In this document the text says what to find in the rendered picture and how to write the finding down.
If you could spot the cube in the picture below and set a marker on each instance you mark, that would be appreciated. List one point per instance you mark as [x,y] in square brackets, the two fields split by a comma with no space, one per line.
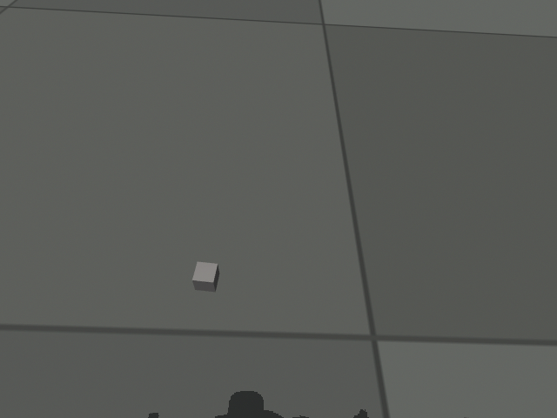
[205,277]

